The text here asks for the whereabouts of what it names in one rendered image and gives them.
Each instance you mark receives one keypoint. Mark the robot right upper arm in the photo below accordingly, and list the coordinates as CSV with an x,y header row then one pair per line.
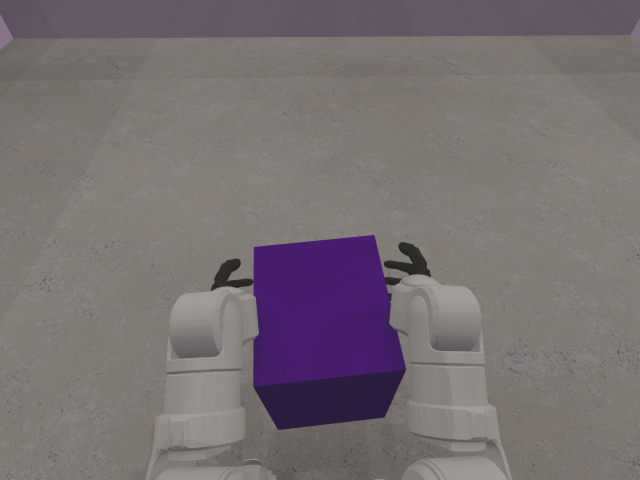
x,y
454,468

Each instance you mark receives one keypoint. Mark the robot right hand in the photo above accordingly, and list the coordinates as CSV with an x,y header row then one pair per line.
x,y
419,265

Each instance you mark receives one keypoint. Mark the carton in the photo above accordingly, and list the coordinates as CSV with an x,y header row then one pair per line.
x,y
325,352

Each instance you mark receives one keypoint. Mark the robot left hand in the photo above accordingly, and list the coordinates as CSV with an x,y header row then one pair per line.
x,y
224,272

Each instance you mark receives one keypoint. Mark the right robot forearm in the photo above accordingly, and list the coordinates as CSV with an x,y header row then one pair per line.
x,y
449,406

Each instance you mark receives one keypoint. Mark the left robot shin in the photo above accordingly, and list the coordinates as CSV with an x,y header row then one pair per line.
x,y
253,462

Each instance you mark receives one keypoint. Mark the left robot forearm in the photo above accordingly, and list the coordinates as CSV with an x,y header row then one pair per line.
x,y
202,414

